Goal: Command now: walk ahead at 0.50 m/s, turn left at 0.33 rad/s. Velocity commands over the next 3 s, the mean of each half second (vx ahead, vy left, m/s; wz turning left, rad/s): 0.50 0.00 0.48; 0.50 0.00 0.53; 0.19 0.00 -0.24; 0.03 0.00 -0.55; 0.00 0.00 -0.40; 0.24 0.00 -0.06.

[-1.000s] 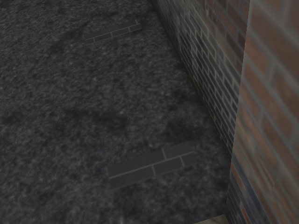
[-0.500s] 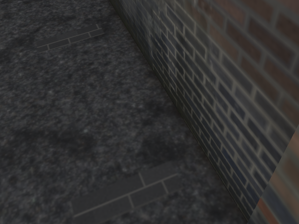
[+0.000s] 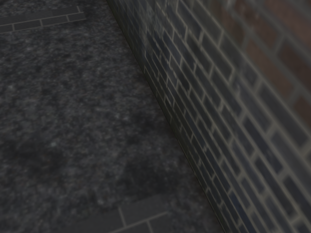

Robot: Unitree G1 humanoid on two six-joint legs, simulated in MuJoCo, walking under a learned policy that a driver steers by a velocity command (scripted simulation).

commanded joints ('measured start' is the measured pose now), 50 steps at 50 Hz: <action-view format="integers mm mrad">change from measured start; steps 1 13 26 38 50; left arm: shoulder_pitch -99 -34 265 106 208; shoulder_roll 105 191 228 267 256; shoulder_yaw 10 -25 43 35 3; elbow -75 -144 -77 -92 -90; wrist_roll -26 -65 19 3 -16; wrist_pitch -33 -4 -13 14 6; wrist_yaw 29 10 -22 22 -37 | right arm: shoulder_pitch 54 -160 -351 -452 -99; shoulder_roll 83 -168 -10 -72 -275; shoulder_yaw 20 -24 7 -14 -83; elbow -3 -135 -252 -406 -320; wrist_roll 6 -64 31 25 -8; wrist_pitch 5 -6 68 121 74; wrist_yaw -3 -5 -19 -23 24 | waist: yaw -34 92 252 160 -43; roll -98 -31 -30 -122 68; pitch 24 -143 -104 16 -201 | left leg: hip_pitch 418 506 131 -114 907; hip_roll -15 286 -197 -4 27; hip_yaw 48 -982 -156 24 -26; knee -460 -600 -34 -51 -328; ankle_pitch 759 -637 -108 -64 73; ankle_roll -49 309 143 46 284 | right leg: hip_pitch -421 -749 237 98 -244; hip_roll -87 -97 -116 -230 -130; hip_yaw -104 280 232 50 -177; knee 164 985 -115 -463 311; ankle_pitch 70 134 285 308 743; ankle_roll -15 -21 -30 -83 21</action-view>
